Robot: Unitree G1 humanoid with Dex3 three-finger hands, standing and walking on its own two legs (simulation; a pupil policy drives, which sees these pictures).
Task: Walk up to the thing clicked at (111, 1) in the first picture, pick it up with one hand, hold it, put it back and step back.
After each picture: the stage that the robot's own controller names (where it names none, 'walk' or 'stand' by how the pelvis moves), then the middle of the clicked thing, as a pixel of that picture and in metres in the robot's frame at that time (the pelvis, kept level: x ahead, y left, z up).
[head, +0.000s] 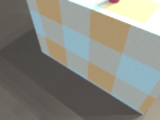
stand; out of the picture +0.96 -0.18 +0.11
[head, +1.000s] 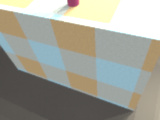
rise first; out of the picture +0.87 +0.11 +0.13
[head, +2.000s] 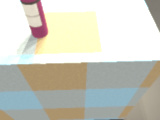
stand; (32, 6) +0.57 +0.20 +0.15
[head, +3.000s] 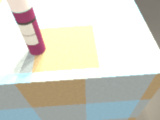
stand; (28, 25) +0.51 +0.21 +0.13
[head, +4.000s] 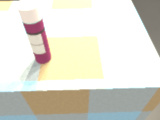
stand; (37, 35) +0.50 +0.19 +0.11
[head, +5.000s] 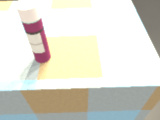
stand; (36, 34) +0.50 +0.20 +0.11
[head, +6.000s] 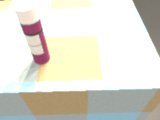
stand; (34, 36) +0.49 +0.20 +0.11
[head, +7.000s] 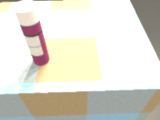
stand; (34, 37) +0.49 +0.20 +0.11
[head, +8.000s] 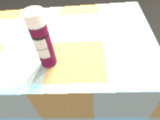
rise first; (42, 40) +0.49 +0.21 +0.11
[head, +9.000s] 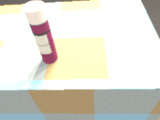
go down; (43, 36) +0.50 +0.21 +0.12
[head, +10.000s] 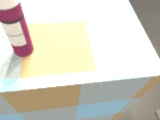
go down; (14, 23) +0.49 +0.19 +0.13
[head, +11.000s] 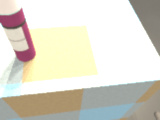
approach; (16, 28) +0.47 +0.20 +0.14
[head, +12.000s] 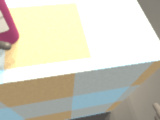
close in; out of the picture +0.49 +0.21 +0.18
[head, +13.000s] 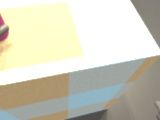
lift; out of the picture +0.52 +0.23 +0.18
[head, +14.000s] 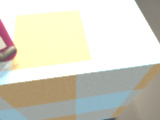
lift; out of the picture +0.45 +0.24 +0.18
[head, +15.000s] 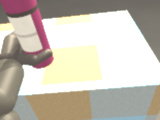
lift; (27, 22) +0.32 +0.14 +0.33
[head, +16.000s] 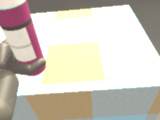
hold; (20, 32) +0.32 +0.17 +0.29
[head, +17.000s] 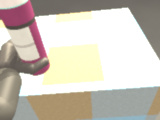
hold; (24, 32) +0.33 +0.16 +0.29
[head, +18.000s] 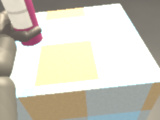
crouch; (16, 0) +0.42 +0.17 +0.33
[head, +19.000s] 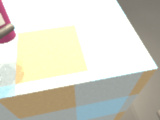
lower; out of the picture +0.50 +0.22 +0.24
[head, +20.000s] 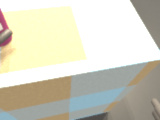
lower; out of the picture +0.50 +0.22 +0.18
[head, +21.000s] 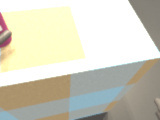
lower; out of the picture +0.50 +0.22 +0.18
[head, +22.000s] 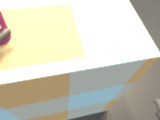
lower; out of the picture +0.51 +0.22 +0.18
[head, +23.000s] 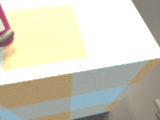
lower; out of the picture +0.50 +0.22 +0.18
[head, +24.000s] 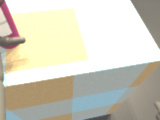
open; out of the picture +0.50 +0.21 +0.17
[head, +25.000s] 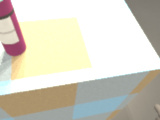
sink last; (3, 19) +0.48 +0.20 +0.16
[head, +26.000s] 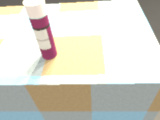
stand; (42, 31) +0.52 +0.21 +0.14
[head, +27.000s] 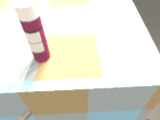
stand; (34, 33) +0.49 +0.20 +0.12
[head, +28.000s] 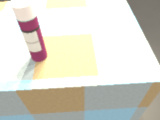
stand; (32, 33) +0.51 +0.21 +0.12
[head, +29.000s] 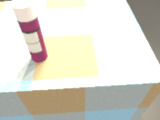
stand; (32, 33) +0.50 +0.21 +0.12
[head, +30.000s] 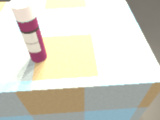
stand; (31, 34) +0.50 +0.21 +0.12
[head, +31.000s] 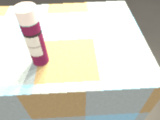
walk; (34, 38) +0.49 +0.21 +0.11
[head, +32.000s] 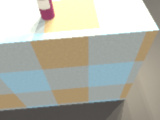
walk; out of the picture +0.72 +0.20 +0.13
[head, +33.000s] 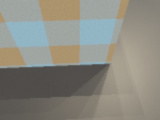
walk; out of the picture +1.10 +0.23 +0.14
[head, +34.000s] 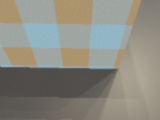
stand; out of the picture +1.16 +0.14 +0.13
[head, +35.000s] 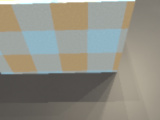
stand; out of the picture +1.17 +0.15 +0.11
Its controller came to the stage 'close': yes
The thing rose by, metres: 0.22
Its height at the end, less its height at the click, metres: +0.00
